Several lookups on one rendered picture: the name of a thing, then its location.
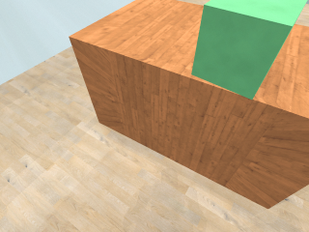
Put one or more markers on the pedestal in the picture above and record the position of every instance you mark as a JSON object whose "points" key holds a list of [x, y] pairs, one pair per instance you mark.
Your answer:
{"points": [[137, 66]]}

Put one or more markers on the carton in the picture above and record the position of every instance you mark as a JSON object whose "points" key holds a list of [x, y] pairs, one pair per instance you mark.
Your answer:
{"points": [[239, 40]]}

